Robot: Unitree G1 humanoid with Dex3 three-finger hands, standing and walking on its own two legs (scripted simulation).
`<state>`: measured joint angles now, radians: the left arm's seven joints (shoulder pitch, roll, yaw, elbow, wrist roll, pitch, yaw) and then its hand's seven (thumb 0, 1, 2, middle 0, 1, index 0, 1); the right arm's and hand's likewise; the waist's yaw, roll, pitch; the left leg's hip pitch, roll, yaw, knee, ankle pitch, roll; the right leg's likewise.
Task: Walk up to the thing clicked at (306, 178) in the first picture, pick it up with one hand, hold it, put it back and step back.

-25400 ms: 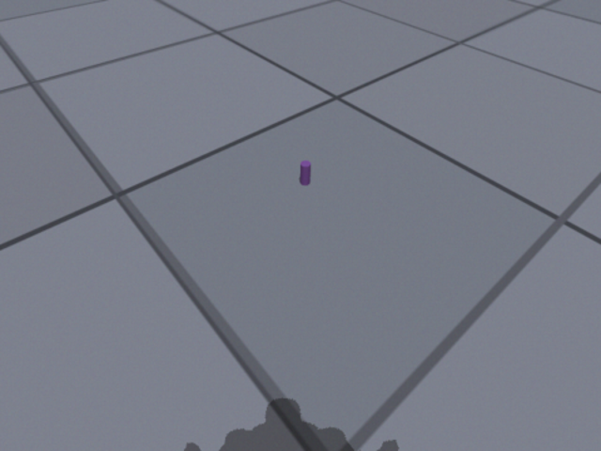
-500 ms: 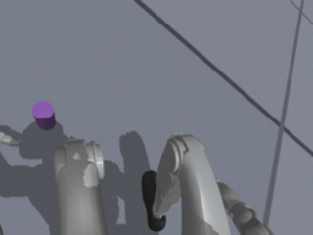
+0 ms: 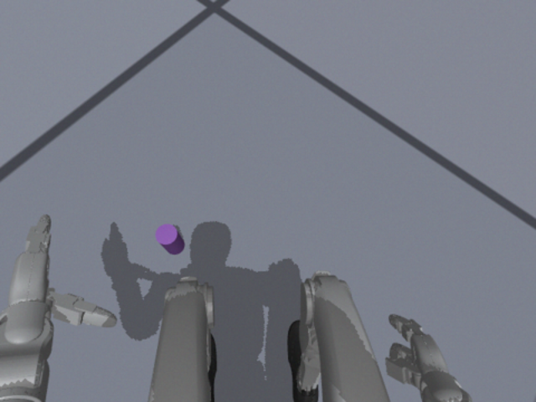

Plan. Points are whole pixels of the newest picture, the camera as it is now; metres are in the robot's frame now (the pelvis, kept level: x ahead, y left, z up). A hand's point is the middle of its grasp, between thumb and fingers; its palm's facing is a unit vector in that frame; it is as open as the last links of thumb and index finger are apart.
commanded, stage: home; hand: left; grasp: from the side
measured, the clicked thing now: (171, 240) +0.44 +0.22 -0.43
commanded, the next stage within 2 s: none
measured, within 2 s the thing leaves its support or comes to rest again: neither
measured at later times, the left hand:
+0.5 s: hand (41, 290) +0.27 +0.22 +0.11, palm faces +0.14 -0.93 -0.33, open 17.5 cm
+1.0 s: hand (1, 321) +0.24 +0.20 +0.18, palm faces +0.16 -0.95 -0.28, open 17.7 cm
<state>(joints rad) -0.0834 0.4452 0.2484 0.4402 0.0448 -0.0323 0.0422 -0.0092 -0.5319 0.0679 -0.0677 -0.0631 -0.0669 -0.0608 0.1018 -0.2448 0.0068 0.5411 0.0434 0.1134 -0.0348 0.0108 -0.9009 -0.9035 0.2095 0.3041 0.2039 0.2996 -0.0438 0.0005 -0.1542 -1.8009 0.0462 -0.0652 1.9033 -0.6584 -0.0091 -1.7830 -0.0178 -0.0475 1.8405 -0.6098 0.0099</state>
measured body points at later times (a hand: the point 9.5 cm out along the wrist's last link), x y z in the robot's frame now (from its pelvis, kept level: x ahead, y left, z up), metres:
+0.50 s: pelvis +0.07 +0.00 +0.20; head +0.13 +0.02 +0.64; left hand +0.26 +0.26 +0.14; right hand +0.24 -0.24 +0.12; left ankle +0.08 +0.13 -0.46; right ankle +0.09 -0.13 -0.46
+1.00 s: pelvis +0.08 +0.01 +0.23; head +0.10 +0.02 +0.68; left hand +0.23 +0.25 +0.20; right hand +0.27 -0.22 +0.17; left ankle +0.08 +0.13 -0.46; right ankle +0.09 -0.13 -0.46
